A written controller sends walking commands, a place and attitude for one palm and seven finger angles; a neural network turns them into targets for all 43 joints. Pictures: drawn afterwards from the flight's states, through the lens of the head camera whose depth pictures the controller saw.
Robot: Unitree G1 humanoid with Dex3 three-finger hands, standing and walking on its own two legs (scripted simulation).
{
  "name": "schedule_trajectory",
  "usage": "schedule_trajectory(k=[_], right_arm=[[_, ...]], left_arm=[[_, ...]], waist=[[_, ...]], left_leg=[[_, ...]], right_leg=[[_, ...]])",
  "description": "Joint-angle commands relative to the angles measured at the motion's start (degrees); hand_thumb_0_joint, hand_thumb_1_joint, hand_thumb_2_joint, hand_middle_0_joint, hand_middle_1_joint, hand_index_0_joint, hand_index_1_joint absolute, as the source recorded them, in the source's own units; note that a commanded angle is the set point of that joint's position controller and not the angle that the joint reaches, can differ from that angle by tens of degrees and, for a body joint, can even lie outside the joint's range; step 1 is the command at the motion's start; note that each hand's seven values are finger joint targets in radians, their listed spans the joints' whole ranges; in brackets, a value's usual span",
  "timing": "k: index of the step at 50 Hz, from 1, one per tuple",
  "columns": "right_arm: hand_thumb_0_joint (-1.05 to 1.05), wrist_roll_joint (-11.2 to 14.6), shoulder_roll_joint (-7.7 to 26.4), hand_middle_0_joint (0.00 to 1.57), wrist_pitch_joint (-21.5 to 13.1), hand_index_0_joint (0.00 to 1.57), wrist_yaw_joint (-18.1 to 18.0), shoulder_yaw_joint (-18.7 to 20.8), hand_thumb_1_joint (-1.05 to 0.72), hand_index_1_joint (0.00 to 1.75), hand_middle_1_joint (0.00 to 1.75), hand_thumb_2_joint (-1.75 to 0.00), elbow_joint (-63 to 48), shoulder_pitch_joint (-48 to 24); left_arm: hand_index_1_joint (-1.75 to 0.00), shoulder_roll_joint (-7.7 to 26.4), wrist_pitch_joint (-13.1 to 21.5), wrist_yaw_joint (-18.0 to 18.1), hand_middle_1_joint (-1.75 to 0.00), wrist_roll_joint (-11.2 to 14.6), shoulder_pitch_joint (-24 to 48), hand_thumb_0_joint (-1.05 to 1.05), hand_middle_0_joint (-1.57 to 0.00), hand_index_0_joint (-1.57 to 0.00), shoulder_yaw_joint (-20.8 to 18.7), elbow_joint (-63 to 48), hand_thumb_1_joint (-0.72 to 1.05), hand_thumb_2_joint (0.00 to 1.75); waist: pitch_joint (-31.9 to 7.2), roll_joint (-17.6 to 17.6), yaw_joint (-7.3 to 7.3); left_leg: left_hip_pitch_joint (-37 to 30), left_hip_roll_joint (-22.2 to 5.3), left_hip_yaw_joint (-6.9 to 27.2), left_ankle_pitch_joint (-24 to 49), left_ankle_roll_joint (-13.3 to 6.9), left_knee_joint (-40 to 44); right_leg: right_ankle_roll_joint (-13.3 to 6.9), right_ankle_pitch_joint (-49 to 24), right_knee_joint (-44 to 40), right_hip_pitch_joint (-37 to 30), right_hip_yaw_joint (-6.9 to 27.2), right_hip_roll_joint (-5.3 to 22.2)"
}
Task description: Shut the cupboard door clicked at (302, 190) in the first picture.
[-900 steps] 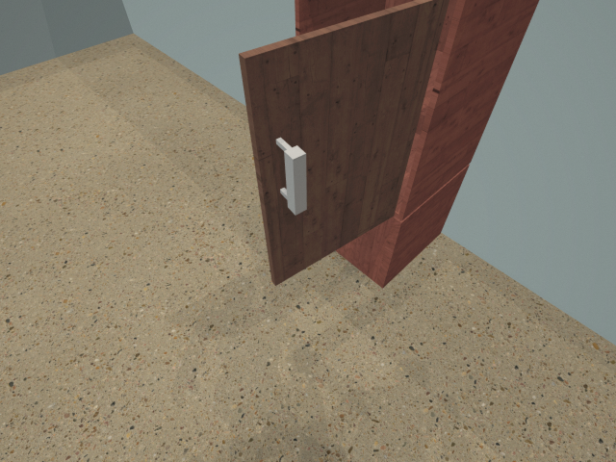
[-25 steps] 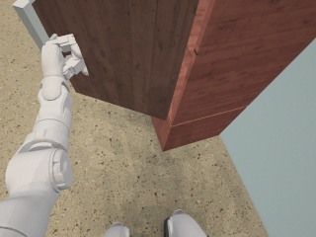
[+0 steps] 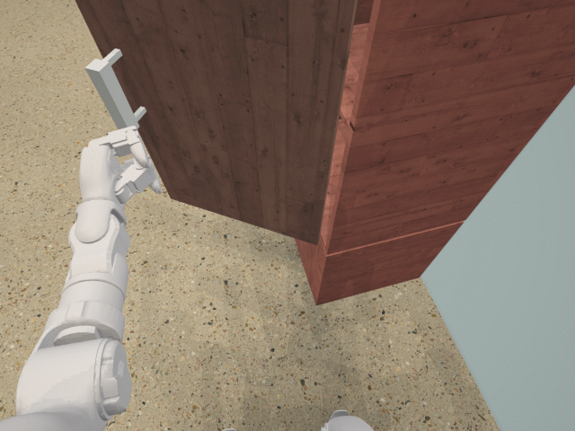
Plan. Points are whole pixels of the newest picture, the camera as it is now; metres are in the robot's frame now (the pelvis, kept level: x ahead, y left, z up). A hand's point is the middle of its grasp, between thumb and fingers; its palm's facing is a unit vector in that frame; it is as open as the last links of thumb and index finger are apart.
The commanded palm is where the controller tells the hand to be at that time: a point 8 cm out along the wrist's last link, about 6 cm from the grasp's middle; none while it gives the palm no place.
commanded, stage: draw the hand back to the body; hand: left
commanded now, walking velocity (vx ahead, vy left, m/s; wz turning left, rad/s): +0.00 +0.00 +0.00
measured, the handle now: (122, 92) +0.67 +0.26 +0.07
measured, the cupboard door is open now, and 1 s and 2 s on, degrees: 55 55 55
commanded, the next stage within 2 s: step back with the hand held close in 1.30 s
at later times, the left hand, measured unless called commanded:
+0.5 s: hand (40, 266) +0.29 +0.23 +0.15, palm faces +0.31 -0.92 -0.24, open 3.4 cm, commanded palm +0.24 +0.27 +0.17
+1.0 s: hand out of the picture +0.18 +0.28 +0.20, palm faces +0.51 -0.74 -0.45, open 6.7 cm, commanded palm +0.14 +0.31 +0.21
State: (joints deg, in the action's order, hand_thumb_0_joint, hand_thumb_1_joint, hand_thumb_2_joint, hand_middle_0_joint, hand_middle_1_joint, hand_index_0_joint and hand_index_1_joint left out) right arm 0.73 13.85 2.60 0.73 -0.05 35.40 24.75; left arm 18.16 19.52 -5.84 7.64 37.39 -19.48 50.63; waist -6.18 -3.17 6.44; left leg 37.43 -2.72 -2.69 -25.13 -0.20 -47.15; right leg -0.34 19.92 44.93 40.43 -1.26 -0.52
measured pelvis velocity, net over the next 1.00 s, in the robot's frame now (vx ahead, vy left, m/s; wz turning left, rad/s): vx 0.01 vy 0.00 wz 0.05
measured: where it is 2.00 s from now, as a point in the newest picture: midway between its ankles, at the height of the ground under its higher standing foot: outside the picture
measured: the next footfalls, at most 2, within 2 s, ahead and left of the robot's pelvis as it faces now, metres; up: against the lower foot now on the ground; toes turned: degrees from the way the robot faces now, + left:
none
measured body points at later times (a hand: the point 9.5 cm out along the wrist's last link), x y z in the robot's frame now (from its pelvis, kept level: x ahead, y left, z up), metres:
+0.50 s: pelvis +0.00 +0.00 +0.04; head -0.01 -0.01 +0.49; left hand +0.27 +0.28 +0.16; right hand +0.21 -0.21 -0.04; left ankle -0.03 +0.11 -0.70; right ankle +0.01 -0.12 -0.70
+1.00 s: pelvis +0.01 +0.00 +0.04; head +0.00 -0.03 +0.49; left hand +0.15 +0.32 +0.23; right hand +0.20 -0.21 -0.06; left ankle -0.03 +0.11 -0.70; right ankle +0.01 -0.12 -0.70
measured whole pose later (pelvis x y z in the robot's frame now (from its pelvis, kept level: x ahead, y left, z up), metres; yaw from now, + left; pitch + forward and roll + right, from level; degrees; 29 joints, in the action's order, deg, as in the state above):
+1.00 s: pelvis +0.01 +0.00 +0.04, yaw +3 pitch -3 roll +0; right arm 0.2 13.1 -5.4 -4.7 -0.7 37.0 12.9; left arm 19.8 5.0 5.7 3.4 -27.9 -21.1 -21.2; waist -0.3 -5.3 -3.9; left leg 3.6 -0.3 -1.2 -16.2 -0.4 -23.0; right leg 0.4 13.5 23.2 6.4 -3.0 1.2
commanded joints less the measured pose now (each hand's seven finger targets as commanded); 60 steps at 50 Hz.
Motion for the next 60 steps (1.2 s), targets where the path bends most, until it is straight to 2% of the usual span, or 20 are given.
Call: schedule_trajectory(k=[1, 3, 5, 9, 11, 12, 15, 21, 22, 24, 28, 32, 38, 40, 45, 46, 47, 52, 56, 60], right_arm=[[0.0, 1.1, 8.5, 0.2, -3.3, 0.2, -1.7, 3.3, -0.9, 0.3, 0.3, -0.9, -6.2, -0.1], [0.0, 1.3, 8.3, 0.2, -4.1, 0.2, -2.1, 3.1, -0.9, 0.3, 0.3, -0.9, -6.2, -1.8], [0.0, 1.7, 8.1, 0.2, -4.9, 0.2, -2.4, 2.9, -0.9, 0.3, 0.3, -0.9, -6.6, -3.6], [0.0, 2.2, 8.1, 0.2, -6.3, 0.2, -3.2, 2.2, -0.9, 0.3, 0.3, -0.9, -7.6, -8.0], [0.0, 2.6, 7.9, 0.2, -6.8, 0.2, -3.7, 1.7, -0.9, 0.3, 0.3, -0.9, -8.3, -10.3], [0.0, 2.2, 6.4, 0.2, -6.1, 0.2, -4.6, 2.0, -0.9, 0.3, 0.3, -0.9, -9.3, -12.8], [0.0, 2.1, 6.5, 0.2, -5.7, 0.2, -6.0, 1.7, -0.9, 0.3, 0.3, -0.9, -9.2, -15.3], [0.0, 1.6, 5.7, 0.2, -6.4, 0.2, -6.8, 0.2, -0.9, 0.3, 0.3, -0.9, -8.8, -18.6], [0.0, 1.4, 5.3, 0.2, -6.7, 0.2, -6.7, 0.1, -0.9, 0.3, 0.3, -0.9, -8.6, -18.7], [0.0, 1.0, 5.2, 0.2, -7.4, 0.2, -6.6, -0.1, -0.9, 0.3, 0.3, -0.9, -8.6, -19.1], [0.0, 0.4, 4.9, 0.2, -8.0, 0.2, -6.0, -0.5, -0.9, 0.3, 0.3, -0.9, -9.0, -20.1], [0.0, 0.0, 4.5, 0.2, -8.2, 0.2, -5.6, -0.4, -0.9, 0.3, 0.3, -0.9, -9.0, -20.6], [0.0, -0.5, 4.2, 0.2, -9.1, 0.2, -5.4, 0.0, -0.9, 0.3, 0.3, -0.9, -9.4, -21.1], [0.0, -0.6, 4.3, 0.2, -9.5, 0.2, -5.4, 0.3, -0.9, 0.3, 0.3, -0.9, -9.1, -21.1], [0.0, -0.6, 4.2, 0.2, -11.0, 0.2, -5.5, 0.9, -0.9, 0.3, 0.3, -0.9, -8.7, -20.8], [0.0, -0.5, 3.9, 0.2, -11.3, 0.2, -5.5, 0.9, -0.9, 0.3, 0.3, -0.9, -8.8, -20.6], [0.0, -0.4, 4.0, 0.2, -11.3, 0.2, -5.6, 1.0, -0.9, 0.3, 0.3, -0.9, -8.2, -20.6], [0.0, -0.4, 4.6, 0.2, -11.9, 0.2, -6.3, 1.3, -0.9, 0.3, 0.3, -0.9, -7.2, -20.1], [0.0, -0.5, 4.5, 0.2, -12.5, 0.2, -6.5, 1.3, -0.9, 0.3, 0.3, -0.9, -7.5, -20.4], [0.0, -0.7, 4.2, 0.2, -12.8, 0.2, -6.5, 1.1, -0.9, 0.3, 0.3, -0.9, -7.2, -20.9]], left_arm=[[-1.5, 11.2, 2.5, -0.9, -1.5, 2.4, 17.9, 0.0, -1.3, -1.3, 1.0, -23.4, 0.9, 0.9], [-1.5, 10.4, 1.7, -1.6, -1.5, 3.1, 12.4, 0.0, -1.3, -1.3, 1.6, -25.3, 0.9, 0.9], [-1.5, 8.8, 0.5, -2.5, -1.5, 3.6, 9.1, 0.0, -1.3, -1.3, 3.4, -28.7, 0.9, 0.9], [-1.41, 9.3, -3.0, -3.9, -1.41, 5.9, 1.0, 0.0, -1.22, -1.22, 2.1, -32.2, 0.9, 0.9], [-1.35, 10.0, -4.2, -4.5, -1.35, 6.5, -0.9, 0.0, -1.16, -1.16, 1.6, -35.5, 0.9, 0.9], [-1.32, 11.7, -4.6, 0.9, -1.32, -0.5, -1.8, 0.0, -1.13, -1.13, 6.1, -41.3, 0.9, 0.9], [-1.23, 8.9, -7.7, 7.2, -1.23, -1.8, -10.9, 0.0, -1.05, -1.05, 6.7, -45.3, 0.9, 0.9], [-1.05, 9.0, -10.1, 10.6, -1.05, -3.8, -15.7, 0.0, -0.89, -0.89, 6.3, -54.3, 0.9, 0.9], [-1.02, 7.2, -10.3, 10.8, -1.02, -3.8, -16.5, 0.0, -0.86, -0.86, 7.6, -56.0, 0.9, 0.9], [-0.96, 7.6, -10.7, 11.3, -0.96, -4.3, -19.0, 0.0, -0.81, -0.81, 6.9, -59.3, 0.9, 0.9], [-0.84, 8.4, -11.3, 11.2, -0.84, -4.4, -28.2, 0.0, -0.69, -0.69, 4.8, -65.4, 0.9, 0.9], [-0.72, 8.8, -11.9, 11.3, -0.72, -4.1, -36.4, 0.0, -0.58, -0.58, 2.2, -69.4, 0.9, 0.9], [-0.54, 11.6, -11.6, 11.8, -0.54, -4.3, -46.4, 0.0, -0.42, -0.42, -3.0, -78.2, 0.9, 0.9], [-0.48, 12.0, -12.0, 12.0, -0.48, -4.1, -52.0, 0.0, -0.36, -0.36, -4.6, -78.4, 0.9, 0.9], [-0.33, 13.7, -11.3, 12.6, -0.33, -4.2, -59.6, 0.0, -0.23, -0.23, -8.5, -84.0, 0.9, 0.9], [-0.3, 13.9, -11.0, 12.7, -0.3, -4.2, -60.4, 0.0, -0.2, -0.2, -9.3, -85.2, 0.9, 0.9], [-0.3, 11.6, -11.1, 12.6, -0.3, -4.3, -60.4, 0.0, -0.2, -0.2, -7.1, -83.6, 0.9, 0.9], [-0.3, 10.8, -11.1, 13.0, -0.3, -4.5, -56.4, 0.0, -0.2, -0.2, -5.7, -80.5, 0.9, 0.9], [-0.3, 12.3, -10.4, 13.2, -0.3, -4.7, -55.9, 0.0, -0.2, -0.2, -6.7, -83.2, 0.9, 0.9], [-0.3, 13.8, -10.5, 13.3, -0.3, -4.6, -58.3, 0.0, -0.2, -0.2, -8.7, -83.0, 0.9, 0.9]], waist=[[-21.5, -0.1, -1.86], [-19.4, 0.4, -2.73], [-16.9, -1.5, -3.04], [-13.0, 2.2, -4.94], [-11.4, 1.0, -5.58], [-11.7, 1.2, -5.48], [-7.3, 4.1, -5.85], [-3.7, 0.8, -6.47], [-3.2, -0.2, -6.34], [-2.5, -2.5, -6.76], [-2.1, -0.1, -7.99], [0.2, -0.5, -8.53], [-1.5, -1.1, -9.73], [0.5, 0.3, -10.05], [0.7, -0.9, -10.56], [0.7, 0.0, -10.53], [2.7, 0.4, -9.97], [5.8, 1.4, -9.29], [2.0, 0.4, -10.01], [2.7, -0.4, -10.64]], left_leg=[[-10.7, 2.7, 1.0, 19.2, -1.2, 8.1], [-11.5, 2.7, 0.9, 18.2, -1.2, 9.4], [-13.3, 2.7, 0.9, 17.8, -1.2, 10.6], [-13.6, 2.9, 1.3, 14.5, -1.1, 13.5], [-14.8, 3.0, 1.4, 13.8, -1.0, 14.6], [-18.1, 3.5, 0.6, 14.6, -1.3, 16.7], [-20.8, 2.7, 0.9, 15.2, -1.4, 19.8], [-27.6, 2.5, 1.0, 18.3, -1.1, 24.9], [-28.7, 2.4, 1.2, 18.9, -0.8, 25.7], [-30.5, 2.3, 1.5, 20.6, -0.5, 26.7], [-31.5, 2.3, 1.6, 24.5, -0.4, 27.8], [-31.0, 2.2, 1.7, 25.2, -0.1, 28.3], [-31.6, 2.2, 1.5, 28.6, 0.0, 27.6], [-30.5, 2.0, 1.5, 29.0, -0.1, 27.4], [-30.4, 2.0, 1.2, 29.6, -0.2, 26.8], [-30.4, 2.0, 1.1, 29.2, -0.3, 26.8], [-30.0, 1.9, 0.9, 28.1, -0.3, 26.9], [-29.7, 2.1, 0.8, 21.4, -1.0, 27.8], [-30.9, 2.4, 0.9, 22.6, -1.2, 27.6], [-29.9, 2.5, 0.8, 23.3, -0.9, 27.4]], right_leg=[[-0.4, -23.7, -5.8, -22.8, -0.7, -1.4], [-0.5, -22.2, -6.9, -23.6, -0.8, -1.3], [-0.6, -20.9, -7.9, -23.4, -1.0, -1.0], [-0.5, -17.4, -10.2, -25.2, -1.0, -0.5], [-0.6, -16.2, -11.1, -25.7, -0.9, -0.2], [-0.5, -14.1, -14.2, -27.7, 0.8, 1.2], [-0.4, -13.5, -17.4, -29.9, 0.0, 1.1], [-0.5, -14.9, -21.4, -33.1, -0.8, 0.8], [-0.7, -15.1, -21.7, -33.9, -1.2, 0.8], [-0.9, -16.0, -22.5, -34.6, -1.5, 0.6], [-0.7, -18.9, -23.4, -37.5, -1.9, 0.5], [-0.6, -19.3, -23.9, -38.7, -1.9, 0.7], [-0.2, -21.3, -23.5, -39.9, -2.0, 0.8], [-0.2, -21.3, -23.6, -39.8, -2.1, 0.9], [0.1, -21.3, -23.4, -39.4, -2.0, 1.1], [0.2, -21.4, -23.2, -39.1, -2.1, 1.2], [0.3, -20.0, -23.3, -37.6, -2.2, 1.1], [0.4, -14.0, -24.9, -34.7, -1.7, 1.3], [0.2, -15.4, -24.3, -37.0, -1.4, 1.5], [0.1, -16.7, -24.6, -37.9, -1.3, 1.3]])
